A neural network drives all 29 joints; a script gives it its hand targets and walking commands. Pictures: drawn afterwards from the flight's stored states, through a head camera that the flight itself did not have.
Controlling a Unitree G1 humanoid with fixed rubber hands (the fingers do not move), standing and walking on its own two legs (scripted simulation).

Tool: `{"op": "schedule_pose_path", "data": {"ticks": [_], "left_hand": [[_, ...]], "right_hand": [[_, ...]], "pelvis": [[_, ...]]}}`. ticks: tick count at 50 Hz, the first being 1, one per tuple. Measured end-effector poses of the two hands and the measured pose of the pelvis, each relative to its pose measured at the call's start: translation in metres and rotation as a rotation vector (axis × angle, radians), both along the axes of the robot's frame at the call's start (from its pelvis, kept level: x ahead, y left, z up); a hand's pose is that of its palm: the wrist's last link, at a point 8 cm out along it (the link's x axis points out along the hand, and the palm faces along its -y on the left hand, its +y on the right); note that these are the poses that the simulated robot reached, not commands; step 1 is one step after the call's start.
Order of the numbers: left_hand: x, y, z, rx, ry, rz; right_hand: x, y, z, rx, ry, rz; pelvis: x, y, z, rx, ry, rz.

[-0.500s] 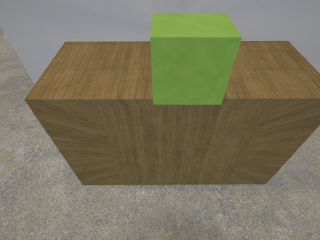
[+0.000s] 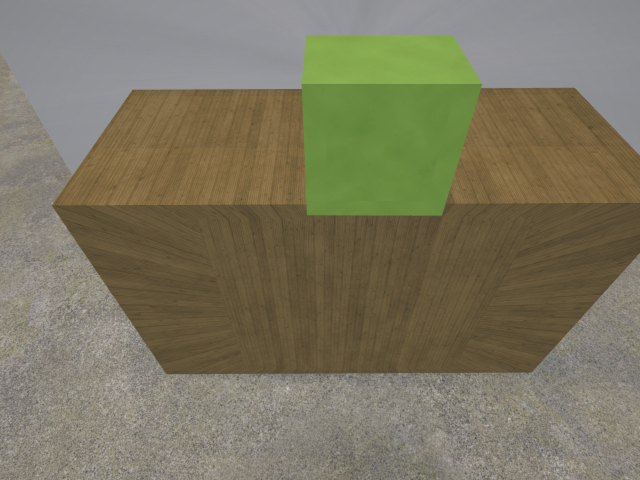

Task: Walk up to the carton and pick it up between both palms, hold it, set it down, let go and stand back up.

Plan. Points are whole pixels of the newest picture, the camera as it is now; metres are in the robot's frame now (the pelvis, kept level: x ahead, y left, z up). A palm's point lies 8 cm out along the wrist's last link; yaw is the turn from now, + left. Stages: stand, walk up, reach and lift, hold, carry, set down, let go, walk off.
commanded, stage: stand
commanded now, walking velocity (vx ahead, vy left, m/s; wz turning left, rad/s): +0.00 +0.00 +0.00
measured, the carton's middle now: (376, 129) +0.67 -0.09 +0.10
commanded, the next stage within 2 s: walk up in 1.40 s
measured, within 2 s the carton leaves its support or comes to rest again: neither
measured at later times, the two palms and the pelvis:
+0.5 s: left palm out of the picture -0.03 +0.20 -0.15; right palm out of the picture -0.03 -0.20 -0.15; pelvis -0.01 +0.00 +0.00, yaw +0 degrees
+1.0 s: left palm out of the picture -0.04 +0.20 -0.15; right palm out of the picture -0.04 -0.20 -0.15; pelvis -0.01 +0.00 +0.00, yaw +0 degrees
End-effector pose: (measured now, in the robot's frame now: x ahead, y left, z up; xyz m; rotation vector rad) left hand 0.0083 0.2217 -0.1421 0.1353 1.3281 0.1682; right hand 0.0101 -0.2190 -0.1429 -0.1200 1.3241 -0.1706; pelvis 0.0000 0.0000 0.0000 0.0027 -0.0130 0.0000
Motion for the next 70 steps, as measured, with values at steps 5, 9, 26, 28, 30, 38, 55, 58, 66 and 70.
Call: {"op": "schedule_pose_path", "data": {"ticks": [5,9,26,28,30,38,55,58,66,70], "left_hand": [[-0.011,-0.006,-0.002,-0.013,0.036,0.009],[-0.018,-0.01,-0.003,-0.023,0.059,0.014],[-0.041,-0.02,-0.005,-0.043,0.118,0.026],[-0.043,-0.02,-0.005,-0.044,0.122,0.027],[-0.044,-0.021,-0.005,-0.045,0.125,0.027],[-0.049,-0.022,-0.005,-0.048,0.135,0.029],[-0.052,-0.024,-0.005,-0.053,0.141,0.031],[-0.052,-0.025,-0.005,-0.053,0.142,0.031],[-0.05,-0.025,-0.004,-0.055,0.142,0.032],[-0.05,-0.025,-0.004,-0.055,0.142,0.032]], "right_hand": [[-0.011,0.006,-0.002,0.013,0.037,-0.008],[-0.019,0.01,-0.003,0.022,0.061,-0.012],[-0.041,0.02,-0.005,0.042,0.119,-0.021],[-0.043,0.021,-0.005,0.042,0.123,-0.021],[-0.044,0.021,-0.005,0.043,0.126,-0.022],[-0.049,0.022,-0.005,0.046,0.135,-0.023],[-0.052,0.024,-0.005,0.05,0.141,-0.024],[-0.051,0.024,-0.005,0.051,0.142,-0.024],[-0.05,0.025,-0.004,0.052,0.142,-0.025],[-0.05,0.025,-0.004,0.052,0.143,-0.025]], "pelvis": [[-0.001,0.0,0.001,0.0,-0.006,0.0],[-0.002,0.0,0.001,0.0,-0.01,0.0],[-0.007,0.0,0.002,0.0,-0.017,0.0],[-0.007,0.0,0.002,0.0,-0.017,0.0],[-0.008,0.0,0.002,0.0,-0.016,0.0],[-0.009,0.0,0.002,0.0,-0.014,0.0],[-0.008,0.0,0.003,0.0,-0.009,0.0],[-0.008,0.0,0.003,0.0,-0.008,0.0],[-0.006,0.0,0.003,0.0,-0.007,0.0],[-0.005,0.0,0.003,0.0,-0.006,0.0]]}}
